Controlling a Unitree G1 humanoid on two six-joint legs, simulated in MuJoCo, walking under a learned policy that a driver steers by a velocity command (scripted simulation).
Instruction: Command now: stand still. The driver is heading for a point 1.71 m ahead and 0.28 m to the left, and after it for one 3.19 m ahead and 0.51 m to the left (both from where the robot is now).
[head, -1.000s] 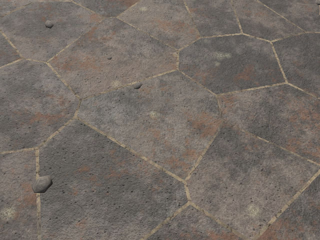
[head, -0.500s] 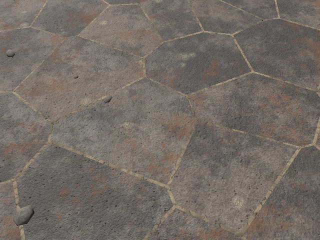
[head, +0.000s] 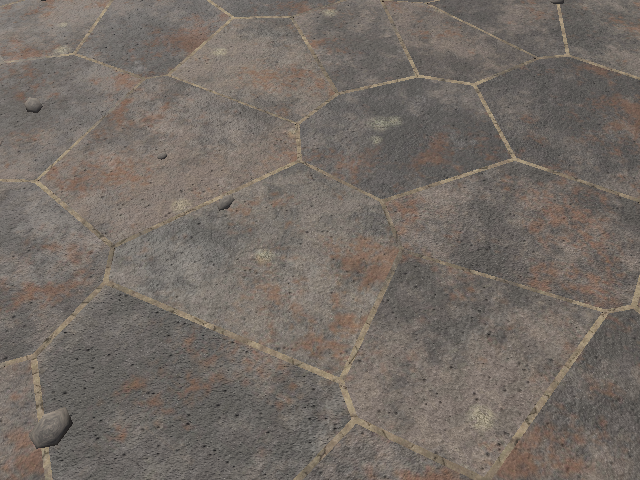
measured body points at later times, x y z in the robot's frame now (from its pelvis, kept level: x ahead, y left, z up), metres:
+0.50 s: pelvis +0.00 +0.00 +0.00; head +0.01 +0.01 +0.45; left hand +0.03 +0.25 -0.15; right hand +0.04 -0.25 -0.15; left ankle +0.00 +0.13 -0.73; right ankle +0.00 -0.13 -0.73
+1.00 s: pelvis +0.00 +0.01 +0.00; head +0.01 +0.01 +0.45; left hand +0.00 +0.24 -0.16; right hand +0.01 -0.23 -0.15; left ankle +0.00 +0.13 -0.73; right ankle +0.00 -0.13 -0.73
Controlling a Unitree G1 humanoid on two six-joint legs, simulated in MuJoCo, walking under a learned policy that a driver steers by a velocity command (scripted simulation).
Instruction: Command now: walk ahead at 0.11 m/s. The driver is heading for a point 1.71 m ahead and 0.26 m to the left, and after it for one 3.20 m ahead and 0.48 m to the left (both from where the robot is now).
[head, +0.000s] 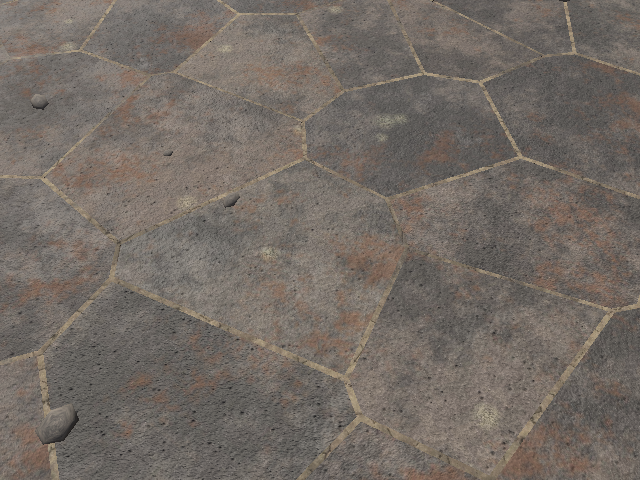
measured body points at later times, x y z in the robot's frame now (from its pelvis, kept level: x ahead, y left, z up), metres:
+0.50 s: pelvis +0.14 -0.02 +0.00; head +0.17 -0.03 +0.45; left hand +0.02 +0.20 -0.13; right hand +0.33 -0.26 -0.12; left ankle +0.29 +0.12 -0.68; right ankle +0.01 -0.12 -0.74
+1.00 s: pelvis +0.43 +0.03 +0.01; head +0.44 +0.03 +0.46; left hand +0.60 +0.28 -0.10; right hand +0.41 -0.23 -0.13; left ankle +0.38 +0.11 -0.74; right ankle +0.61 -0.16 -0.67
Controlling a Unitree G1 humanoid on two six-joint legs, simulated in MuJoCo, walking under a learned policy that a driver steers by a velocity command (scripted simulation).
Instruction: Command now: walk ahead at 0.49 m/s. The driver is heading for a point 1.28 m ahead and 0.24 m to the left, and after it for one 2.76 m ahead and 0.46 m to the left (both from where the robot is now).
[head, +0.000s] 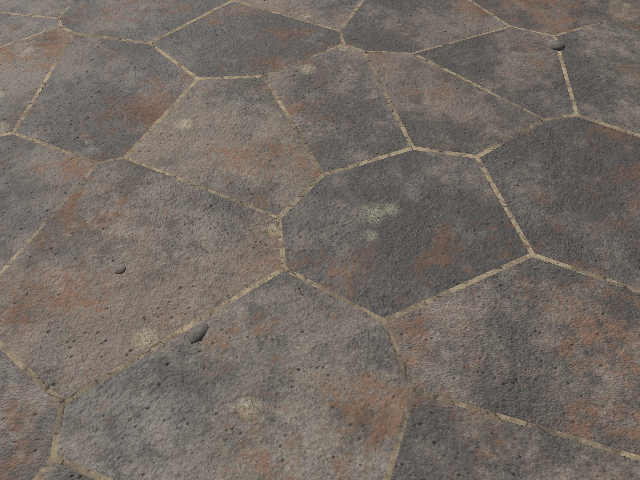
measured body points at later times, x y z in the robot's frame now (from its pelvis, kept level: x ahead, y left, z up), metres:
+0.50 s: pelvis +0.29 -0.07 +0.00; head +0.31 -0.07 +0.45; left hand +0.30 +0.20 -0.13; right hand +0.43 -0.33 -0.12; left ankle +0.41 +0.12 -0.67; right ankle +0.27 -0.15 -0.75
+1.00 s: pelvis +0.57 +0.03 +0.00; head +0.60 +0.06 +0.45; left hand +0.65 +0.34 -0.11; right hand +0.72 -0.21 -0.12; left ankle +0.56 +0.10 -0.75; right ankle +0.70 -0.13 -0.67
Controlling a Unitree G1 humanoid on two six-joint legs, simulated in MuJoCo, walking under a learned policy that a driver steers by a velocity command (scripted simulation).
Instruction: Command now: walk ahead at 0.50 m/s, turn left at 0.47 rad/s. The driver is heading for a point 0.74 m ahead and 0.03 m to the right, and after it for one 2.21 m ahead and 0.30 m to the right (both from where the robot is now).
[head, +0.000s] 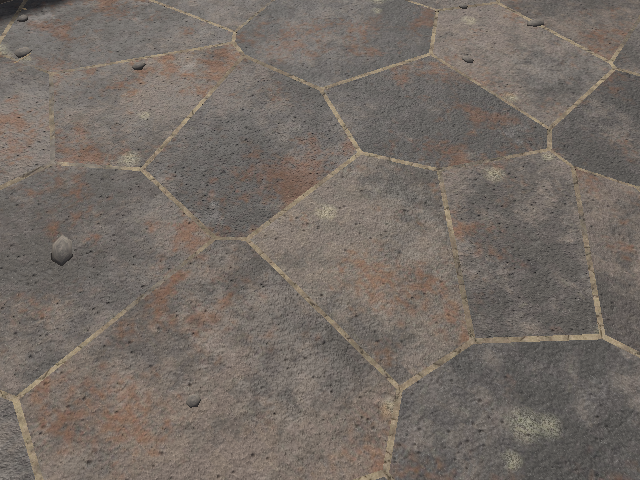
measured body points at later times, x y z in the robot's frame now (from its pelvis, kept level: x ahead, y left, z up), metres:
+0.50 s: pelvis +0.21 -0.05 -0.01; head +0.24 -0.05 +0.44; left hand +0.32 +0.21 -0.14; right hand +0.33 -0.31 -0.14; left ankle +0.21 +0.11 -0.73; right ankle +0.30 -0.14 -0.75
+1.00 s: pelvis +0.27 -0.02 -0.01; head +0.28 -0.01 +0.44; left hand +0.34 +0.25 -0.15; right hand +0.36 -0.26 -0.15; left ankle +0.23 +0.11 -0.75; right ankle +0.30 -0.14 -0.75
